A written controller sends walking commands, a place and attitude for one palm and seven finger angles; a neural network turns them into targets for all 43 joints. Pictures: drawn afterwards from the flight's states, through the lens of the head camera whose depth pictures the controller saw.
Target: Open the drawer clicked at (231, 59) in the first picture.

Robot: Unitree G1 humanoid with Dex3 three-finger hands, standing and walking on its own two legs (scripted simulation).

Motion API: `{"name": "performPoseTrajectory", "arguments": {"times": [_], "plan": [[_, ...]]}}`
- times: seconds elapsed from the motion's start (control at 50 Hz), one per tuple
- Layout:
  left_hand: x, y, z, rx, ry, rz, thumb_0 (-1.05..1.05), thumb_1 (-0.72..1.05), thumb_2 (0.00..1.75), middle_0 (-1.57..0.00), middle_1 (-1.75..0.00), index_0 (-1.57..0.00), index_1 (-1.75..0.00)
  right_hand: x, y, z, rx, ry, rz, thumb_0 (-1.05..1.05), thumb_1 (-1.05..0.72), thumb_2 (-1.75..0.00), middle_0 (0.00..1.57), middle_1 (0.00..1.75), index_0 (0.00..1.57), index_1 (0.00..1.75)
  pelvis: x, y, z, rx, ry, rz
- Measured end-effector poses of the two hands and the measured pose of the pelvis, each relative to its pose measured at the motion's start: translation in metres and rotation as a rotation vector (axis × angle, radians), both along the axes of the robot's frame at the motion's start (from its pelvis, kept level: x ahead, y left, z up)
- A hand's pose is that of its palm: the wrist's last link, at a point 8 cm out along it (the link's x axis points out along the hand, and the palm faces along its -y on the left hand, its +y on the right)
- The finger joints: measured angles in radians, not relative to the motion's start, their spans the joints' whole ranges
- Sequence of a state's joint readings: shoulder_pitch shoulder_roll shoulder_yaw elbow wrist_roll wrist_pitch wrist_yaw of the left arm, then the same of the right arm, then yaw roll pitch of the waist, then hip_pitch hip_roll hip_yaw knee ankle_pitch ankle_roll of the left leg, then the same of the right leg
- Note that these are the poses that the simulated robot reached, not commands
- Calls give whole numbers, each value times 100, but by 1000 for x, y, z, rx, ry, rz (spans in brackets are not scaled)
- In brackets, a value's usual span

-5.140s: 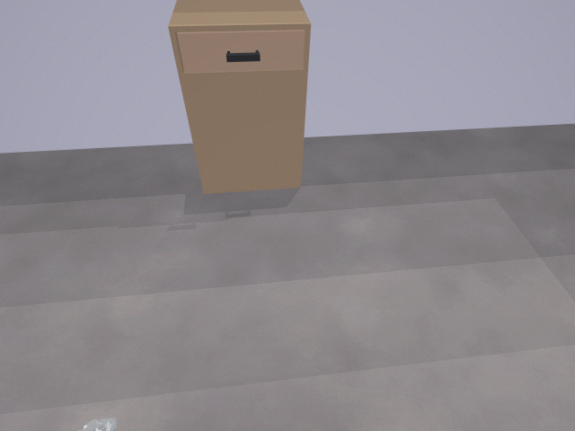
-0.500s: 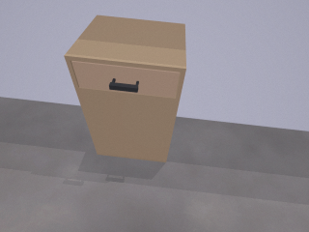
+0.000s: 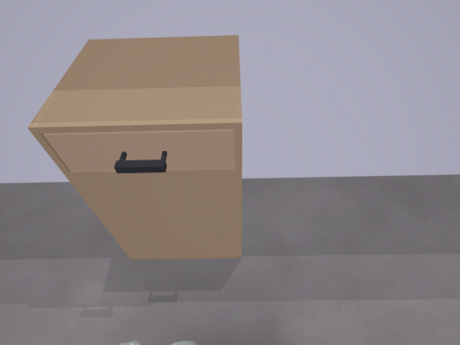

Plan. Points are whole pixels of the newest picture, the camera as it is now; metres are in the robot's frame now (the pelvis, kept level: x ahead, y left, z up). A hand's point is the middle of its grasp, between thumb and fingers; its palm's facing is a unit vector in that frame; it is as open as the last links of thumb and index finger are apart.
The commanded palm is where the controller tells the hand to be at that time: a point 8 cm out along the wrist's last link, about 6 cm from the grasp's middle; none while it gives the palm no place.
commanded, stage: come to a stop and stand still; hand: left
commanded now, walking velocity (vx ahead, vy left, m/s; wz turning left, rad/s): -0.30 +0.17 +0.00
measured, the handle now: (142, 160) +0.54 +0.25 -0.05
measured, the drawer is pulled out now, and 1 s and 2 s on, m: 0.00 0.00 0.00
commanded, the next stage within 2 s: none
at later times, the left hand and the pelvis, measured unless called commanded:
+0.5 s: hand out of the picture +0.01 +0.27 -0.18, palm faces +0.05 -0.98 -0.17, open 7.4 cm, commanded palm none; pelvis +0.00 +0.07 +0.01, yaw -2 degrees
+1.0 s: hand out of the picture +0.03 +0.17 -0.16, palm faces +0.00 -0.97 -0.24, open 7.2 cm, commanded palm none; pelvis -0.02 -0.01 +0.01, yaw -2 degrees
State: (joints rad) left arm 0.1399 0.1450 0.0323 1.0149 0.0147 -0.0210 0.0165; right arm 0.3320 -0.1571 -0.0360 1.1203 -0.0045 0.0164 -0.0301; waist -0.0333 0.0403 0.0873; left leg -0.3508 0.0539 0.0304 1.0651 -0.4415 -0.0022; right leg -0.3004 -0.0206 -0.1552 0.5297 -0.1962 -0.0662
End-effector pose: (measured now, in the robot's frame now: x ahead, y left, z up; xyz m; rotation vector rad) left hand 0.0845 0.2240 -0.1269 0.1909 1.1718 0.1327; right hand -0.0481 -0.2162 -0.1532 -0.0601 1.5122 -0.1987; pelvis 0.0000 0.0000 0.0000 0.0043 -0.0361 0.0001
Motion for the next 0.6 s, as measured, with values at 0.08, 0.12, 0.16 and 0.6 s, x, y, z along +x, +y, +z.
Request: {"name": "performPoseTrajectory", "arguments": {"times": [0.08,0.12,0.16,0.6], "plan": [[-3,8,2,14,35,30,0,94,90,-21,-30,-20,-30,42,4,4,2,-64,26,0,-91,-89,19,30,20,29,6,4,5,3,16,-1],[-7,15,2,15,49,43,0,93,90,-21,-30,-20,-30,61,7,5,-1,-95,45,0,-91,-90,19,30,20,29,7,10,5,4,17,-3],[-13,24,1,15,63,56,0,93,90,-21,-30,-20,-30,77,9,6,-20,-121,63,0,-92,-89,19,30,20,29,6,17,5,4,18,-2],[-91,90,-16,-46,286,69,1,91,90,-20,-30,-20,-29,73,48,52,-161,-221,65,0,-92,-89,20,30,21,29,-5,66,18,-43,54,-48]]}}
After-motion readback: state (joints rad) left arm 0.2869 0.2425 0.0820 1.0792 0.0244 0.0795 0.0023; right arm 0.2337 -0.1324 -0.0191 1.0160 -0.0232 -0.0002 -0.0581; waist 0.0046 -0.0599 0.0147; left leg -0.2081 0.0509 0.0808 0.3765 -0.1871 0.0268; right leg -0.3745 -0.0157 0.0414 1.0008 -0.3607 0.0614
